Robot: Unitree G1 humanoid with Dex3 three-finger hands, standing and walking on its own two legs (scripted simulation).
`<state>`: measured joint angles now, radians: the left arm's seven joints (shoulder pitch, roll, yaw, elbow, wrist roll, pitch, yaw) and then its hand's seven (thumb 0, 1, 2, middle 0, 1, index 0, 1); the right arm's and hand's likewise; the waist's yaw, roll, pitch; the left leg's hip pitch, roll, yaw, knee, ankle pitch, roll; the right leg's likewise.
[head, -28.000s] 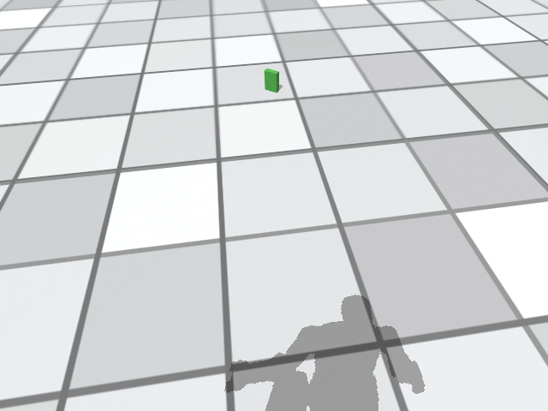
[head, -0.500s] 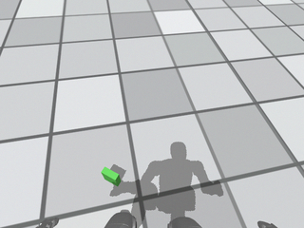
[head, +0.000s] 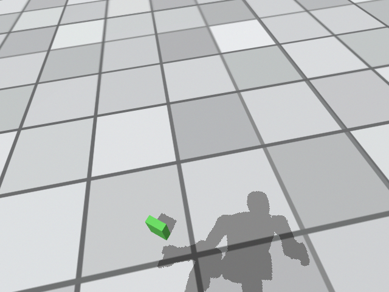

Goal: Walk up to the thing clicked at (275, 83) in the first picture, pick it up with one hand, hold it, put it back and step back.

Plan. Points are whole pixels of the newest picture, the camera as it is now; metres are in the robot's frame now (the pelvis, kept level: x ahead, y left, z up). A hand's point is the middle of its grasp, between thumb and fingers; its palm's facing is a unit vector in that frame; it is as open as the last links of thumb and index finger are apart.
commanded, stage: walk up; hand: left
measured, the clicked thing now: (158, 228) +0.47 +0.26 -0.69
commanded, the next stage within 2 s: stand in 1.30 s
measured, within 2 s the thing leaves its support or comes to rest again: neither
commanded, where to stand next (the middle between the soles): +0.08 +0.02 m, yaw -1 degrees
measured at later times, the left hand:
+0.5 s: hand out of the picture +0.09 +0.27 -0.13, palm faces +0.00 -0.94 -0.35, open 7.4 cm
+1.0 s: hand out of the picture +0.08 +0.27 -0.13, palm faces +0.04 -0.94 -0.35, open 7.4 cm
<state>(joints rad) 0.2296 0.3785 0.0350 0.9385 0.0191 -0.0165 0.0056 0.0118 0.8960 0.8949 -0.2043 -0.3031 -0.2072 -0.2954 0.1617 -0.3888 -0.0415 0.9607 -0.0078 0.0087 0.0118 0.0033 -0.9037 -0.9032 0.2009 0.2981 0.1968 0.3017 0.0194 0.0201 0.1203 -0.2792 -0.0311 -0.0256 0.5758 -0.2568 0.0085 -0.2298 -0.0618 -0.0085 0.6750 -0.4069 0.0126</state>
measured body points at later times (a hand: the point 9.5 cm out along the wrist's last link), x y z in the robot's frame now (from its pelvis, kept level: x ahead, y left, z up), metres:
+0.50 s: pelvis +0.00 +0.01 +0.02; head +0.01 +0.02 +0.47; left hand +0.09 +0.32 -0.11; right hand +0.07 -0.29 -0.11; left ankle +0.03 +0.13 -0.72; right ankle -0.01 -0.13 -0.72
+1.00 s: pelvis +0.01 +0.01 +0.02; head +0.02 +0.01 +0.47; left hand +0.08 +0.32 -0.11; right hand +0.12 -0.28 -0.11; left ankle +0.03 +0.13 -0.72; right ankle -0.01 -0.13 -0.72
